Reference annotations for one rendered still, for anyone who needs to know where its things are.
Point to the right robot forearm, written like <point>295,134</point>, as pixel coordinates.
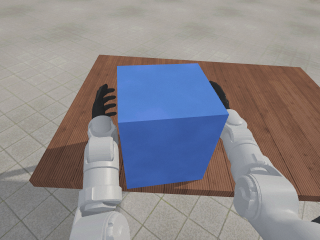
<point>242,150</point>

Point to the right robot hand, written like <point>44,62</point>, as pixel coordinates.
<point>220,93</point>

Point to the carton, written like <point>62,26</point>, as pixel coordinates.
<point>170,120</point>

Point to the left robot hand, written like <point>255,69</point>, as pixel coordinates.
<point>98,108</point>

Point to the table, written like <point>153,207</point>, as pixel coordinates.
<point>280,104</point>

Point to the right robot upper arm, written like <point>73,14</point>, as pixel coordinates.
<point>270,204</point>

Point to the left robot upper arm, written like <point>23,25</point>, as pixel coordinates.
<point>110,225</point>

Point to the left robot forearm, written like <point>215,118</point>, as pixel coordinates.
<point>101,190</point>

